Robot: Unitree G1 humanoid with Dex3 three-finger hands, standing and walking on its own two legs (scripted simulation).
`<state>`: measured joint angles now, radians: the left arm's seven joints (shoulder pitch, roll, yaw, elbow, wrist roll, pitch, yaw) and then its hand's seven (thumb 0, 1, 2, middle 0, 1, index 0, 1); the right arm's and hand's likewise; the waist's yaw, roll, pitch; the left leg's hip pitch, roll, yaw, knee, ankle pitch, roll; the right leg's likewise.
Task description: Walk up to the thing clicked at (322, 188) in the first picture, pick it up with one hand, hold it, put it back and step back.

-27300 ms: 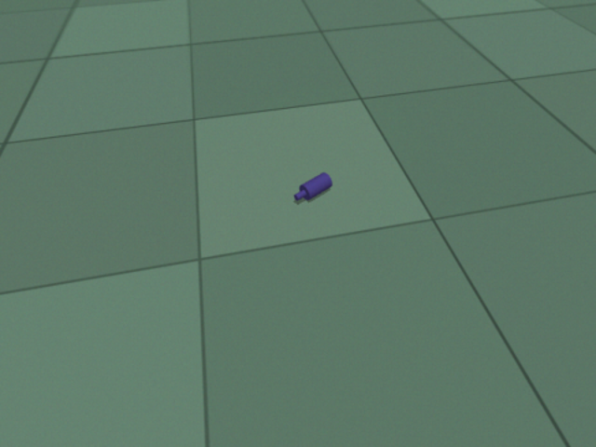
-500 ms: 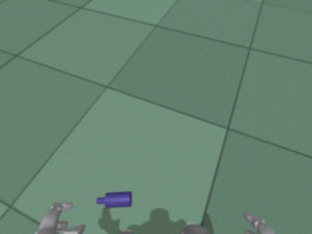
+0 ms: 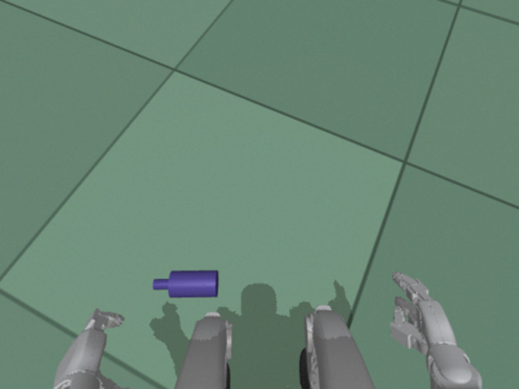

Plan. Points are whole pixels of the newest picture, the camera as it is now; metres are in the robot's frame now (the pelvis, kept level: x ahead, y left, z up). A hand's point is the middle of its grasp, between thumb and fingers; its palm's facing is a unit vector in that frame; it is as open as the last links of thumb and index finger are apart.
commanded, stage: rise first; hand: left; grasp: from above
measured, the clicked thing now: (185, 283) +0.37 +0.23 -0.57
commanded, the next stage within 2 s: approach in 1.96 s
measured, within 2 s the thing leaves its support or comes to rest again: neither
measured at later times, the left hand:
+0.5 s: hand (149, 313) +0.26 +0.26 -0.33, palm faces -0.44 -0.32 -0.84, open 14.2 cm
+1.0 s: hand (159, 297) +0.30 +0.26 -0.40, palm faces -0.45 -0.10 -0.89, open 14.4 cm
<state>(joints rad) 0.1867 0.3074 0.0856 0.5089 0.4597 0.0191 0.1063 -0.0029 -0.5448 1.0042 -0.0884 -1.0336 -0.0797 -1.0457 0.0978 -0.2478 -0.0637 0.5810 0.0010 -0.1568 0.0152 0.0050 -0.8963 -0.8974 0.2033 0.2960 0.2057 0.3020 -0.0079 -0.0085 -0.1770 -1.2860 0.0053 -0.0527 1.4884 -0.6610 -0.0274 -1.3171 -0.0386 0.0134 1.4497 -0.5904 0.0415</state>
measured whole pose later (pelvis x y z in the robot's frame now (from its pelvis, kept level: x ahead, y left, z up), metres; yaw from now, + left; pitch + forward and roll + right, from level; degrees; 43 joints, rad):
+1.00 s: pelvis -0.07 +0.01 -0.23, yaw -2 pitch +33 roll -5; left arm -0.60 0.51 0.02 1.17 1.16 -0.20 0.43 0.00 -0.57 1.09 -0.08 -0.94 -0.05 -0.97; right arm 0.11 -0.27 -0.06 0.75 -0.08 -0.07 0.10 0.00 -0.89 -0.90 0.20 0.30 0.21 0.30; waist -0.12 0.00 -0.14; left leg -2.14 -0.05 -0.10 2.27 -0.70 -0.02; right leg -2.14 -0.03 0.03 2.17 -0.61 0.06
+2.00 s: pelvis -0.06 +0.01 -0.26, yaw -2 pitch +34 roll -5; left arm -0.68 0.52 0.06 1.30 1.27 -0.23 0.54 0.00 -0.55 1.05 -0.09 -0.98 -0.08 -0.99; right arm 0.10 -0.27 -0.06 0.77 -0.13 -0.08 0.16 0.00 -0.90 -0.90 0.20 0.30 0.21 0.30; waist -0.16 0.00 -0.12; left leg -2.22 -0.06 -0.11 2.36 -0.74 -0.04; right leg -2.23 -0.03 0.03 2.26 -0.64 0.07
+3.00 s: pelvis -0.07 +0.01 -0.26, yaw -2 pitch +33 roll -5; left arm -0.83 0.50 -0.02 1.51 1.27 -0.23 0.55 0.00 -0.49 1.02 -0.08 -1.09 -0.11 -1.06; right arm 0.11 -0.29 -0.03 0.79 -0.15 -0.10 0.17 0.00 -0.90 -0.89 0.20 0.30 0.21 0.30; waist -0.19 -0.01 -0.13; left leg -2.22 -0.05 -0.11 2.35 -0.72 -0.03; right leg -2.23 -0.02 0.03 2.26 -0.62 0.06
